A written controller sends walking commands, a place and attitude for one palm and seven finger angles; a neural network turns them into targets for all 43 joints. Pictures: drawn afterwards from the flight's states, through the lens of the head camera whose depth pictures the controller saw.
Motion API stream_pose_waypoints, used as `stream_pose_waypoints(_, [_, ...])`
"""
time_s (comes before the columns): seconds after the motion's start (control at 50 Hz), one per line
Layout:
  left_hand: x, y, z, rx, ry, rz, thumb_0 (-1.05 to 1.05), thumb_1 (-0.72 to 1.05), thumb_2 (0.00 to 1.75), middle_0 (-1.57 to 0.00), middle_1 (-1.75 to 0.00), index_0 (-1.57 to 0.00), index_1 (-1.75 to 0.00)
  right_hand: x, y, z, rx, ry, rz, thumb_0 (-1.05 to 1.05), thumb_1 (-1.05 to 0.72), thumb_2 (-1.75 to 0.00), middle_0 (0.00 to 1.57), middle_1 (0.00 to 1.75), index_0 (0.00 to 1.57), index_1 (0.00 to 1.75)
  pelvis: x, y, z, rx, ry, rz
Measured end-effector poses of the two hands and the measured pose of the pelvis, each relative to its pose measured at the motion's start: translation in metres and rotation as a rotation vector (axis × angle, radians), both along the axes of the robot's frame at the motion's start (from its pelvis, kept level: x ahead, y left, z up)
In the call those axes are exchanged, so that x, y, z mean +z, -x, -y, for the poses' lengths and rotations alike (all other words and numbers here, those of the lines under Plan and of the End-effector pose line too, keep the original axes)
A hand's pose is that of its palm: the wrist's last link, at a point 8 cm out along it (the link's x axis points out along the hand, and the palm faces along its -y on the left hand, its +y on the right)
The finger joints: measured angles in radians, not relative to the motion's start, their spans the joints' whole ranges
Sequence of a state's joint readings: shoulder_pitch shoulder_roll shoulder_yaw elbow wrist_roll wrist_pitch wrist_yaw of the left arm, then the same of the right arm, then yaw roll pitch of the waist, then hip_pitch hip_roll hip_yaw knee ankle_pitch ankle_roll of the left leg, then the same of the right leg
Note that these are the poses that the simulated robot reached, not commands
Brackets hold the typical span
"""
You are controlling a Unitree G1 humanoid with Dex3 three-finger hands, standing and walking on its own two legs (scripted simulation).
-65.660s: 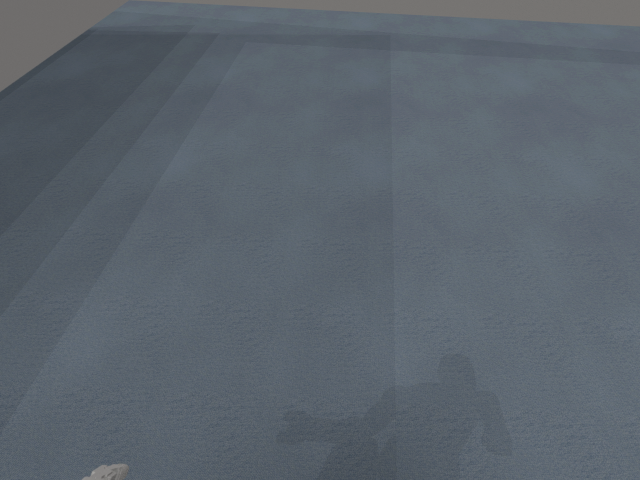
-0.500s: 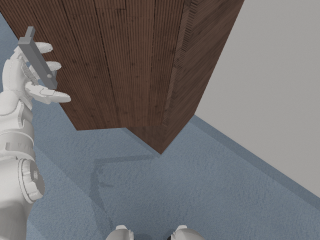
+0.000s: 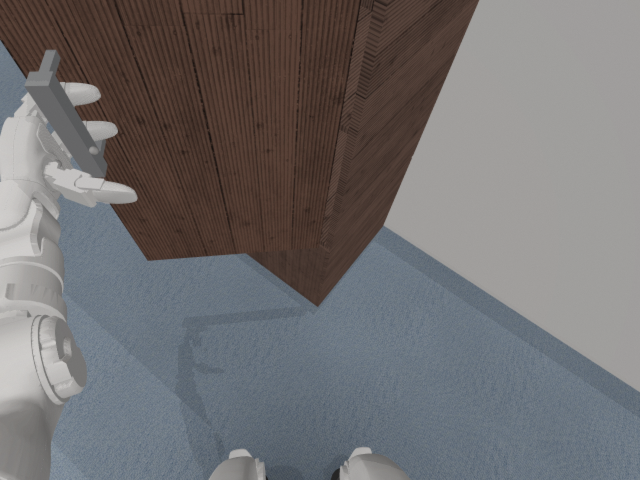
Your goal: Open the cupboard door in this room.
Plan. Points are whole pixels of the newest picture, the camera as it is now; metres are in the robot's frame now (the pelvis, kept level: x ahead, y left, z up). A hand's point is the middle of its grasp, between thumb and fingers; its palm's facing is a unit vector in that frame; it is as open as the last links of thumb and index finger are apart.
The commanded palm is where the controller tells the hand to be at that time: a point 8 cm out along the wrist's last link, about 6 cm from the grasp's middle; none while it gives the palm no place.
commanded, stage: close the thumb around the handle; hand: left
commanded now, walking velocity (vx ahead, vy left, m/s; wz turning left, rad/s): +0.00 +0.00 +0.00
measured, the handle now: (75, 118) +0.53 +0.27 +0.10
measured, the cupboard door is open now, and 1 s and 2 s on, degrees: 44 45 91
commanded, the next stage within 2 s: pull the door open along its arc in 0.78 s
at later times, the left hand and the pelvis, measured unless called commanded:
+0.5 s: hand (91, 151) +0.48 +0.24 +0.10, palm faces +0.07 -1.00 +0.01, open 9.1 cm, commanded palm +0.46 +0.28 +0.10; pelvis +0.00 +0.00 +0.00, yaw +0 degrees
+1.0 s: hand (93, 152) +0.48 +0.24 +0.10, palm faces +0.08 -1.00 +0.00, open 5.5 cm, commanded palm +0.44 +0.29 +0.10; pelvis +0.00 +0.00 +0.00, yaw +0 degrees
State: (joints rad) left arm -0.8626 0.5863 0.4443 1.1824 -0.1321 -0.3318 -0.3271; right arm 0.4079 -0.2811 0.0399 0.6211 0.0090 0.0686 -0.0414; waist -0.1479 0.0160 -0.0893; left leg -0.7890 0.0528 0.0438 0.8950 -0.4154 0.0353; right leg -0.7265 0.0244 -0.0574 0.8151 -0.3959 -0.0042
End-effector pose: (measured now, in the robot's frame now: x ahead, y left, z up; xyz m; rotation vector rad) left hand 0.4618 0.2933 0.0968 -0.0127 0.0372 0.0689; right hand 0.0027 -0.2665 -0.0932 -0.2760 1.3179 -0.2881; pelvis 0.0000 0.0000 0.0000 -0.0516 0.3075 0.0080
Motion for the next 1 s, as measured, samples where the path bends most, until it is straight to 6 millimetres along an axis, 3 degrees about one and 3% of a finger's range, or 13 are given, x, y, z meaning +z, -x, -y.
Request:
stream_pose_waypoints(0.16, [0.0025, 0.0007, -0.0016, -0.003, -0.001, 0.014, -0.01, -0.48, 0.31, -0.31, -1.2, -0.33, -1.21, 0.0013, 0.0011, -0.0019, -0.007, 0.0, 0.004, 0.0, -0.91, -0.89, 0.2, 0.3, 0.2, 0.3, 0.0005, -0.0009, -0.0019, -0.005, 0.001, 0.001])
stream_pose_waypoints(0.26, [0.0019, 0.0043, -0.0025, 0.0, -0.001, 0.004, -0.01, -0.36, 0.36, -0.31, -1.21, -0.32, -1.22, 0.0008, -0.0008, -0.0041, -0.005, -0.007, 0.01, 0.0, -0.91, -0.89, 0.2, 0.3, 0.2, 0.3, 0.0011, -0.0015, -0.003, -0.004, 0.001, 0.007])
stream_pose_waypoints(0.72, [0.0024, 0.0025, -0.0002, 0.011, -0.01, 0.005, 0.01, 0.74, 0.83, -0.38, -1.33, -0.39, -1.33, -0.0019, -0.0013, -0.0034, 0.01, -0.007, 0.008, 0.0, -0.91, -0.89, 0.2, 0.3, 0.2, 0.3, -0.0003, 0.0009, -0.0026, 0.003, 0.001, 0.002])
stream_pose_waypoints(1.0, [0.0023, 0.0048, 0.0008, 0.012, -0.01, 0.005, 0.01, 0.75, 0.81, -0.35, -1.35, -0.38, -1.35, 0.0001, -0.0034, -0.0006, -0.01, -0.011, 0.014, 0.0, -0.91, -0.89, 0.2, 0.3, 0.2, 0.3, 0.0021, -0.0044, 0.0001, -0.008, -0.002, 0.009])
